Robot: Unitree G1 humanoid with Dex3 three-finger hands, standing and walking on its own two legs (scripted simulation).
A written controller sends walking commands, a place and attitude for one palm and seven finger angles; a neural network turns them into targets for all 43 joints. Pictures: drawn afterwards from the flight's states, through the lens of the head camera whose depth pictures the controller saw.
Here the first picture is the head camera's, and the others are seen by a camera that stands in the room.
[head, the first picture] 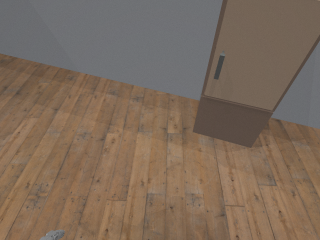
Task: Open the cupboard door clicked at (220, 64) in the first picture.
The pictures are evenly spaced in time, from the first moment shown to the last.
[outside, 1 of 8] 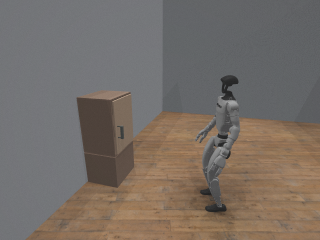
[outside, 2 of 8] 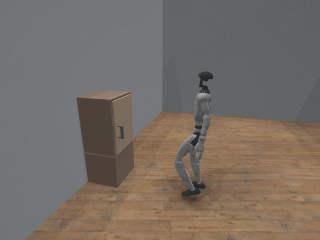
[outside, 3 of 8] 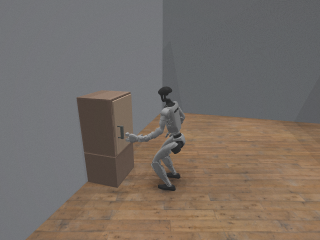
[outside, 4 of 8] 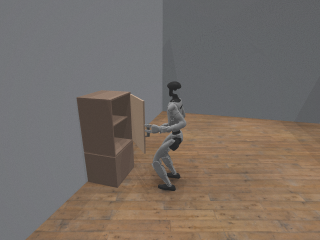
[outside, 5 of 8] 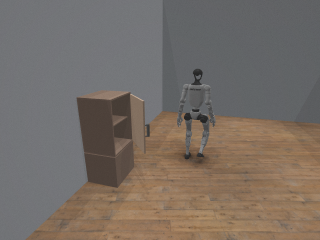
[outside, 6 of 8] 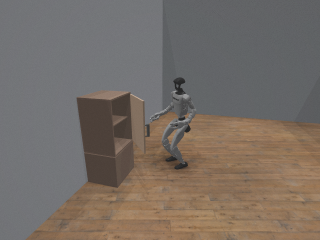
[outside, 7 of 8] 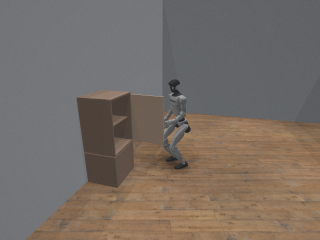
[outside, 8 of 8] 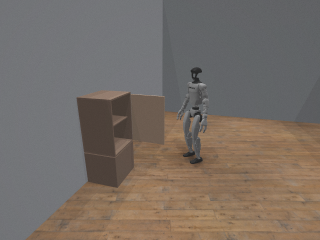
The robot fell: no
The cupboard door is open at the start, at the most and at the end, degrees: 0 87 87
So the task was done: yes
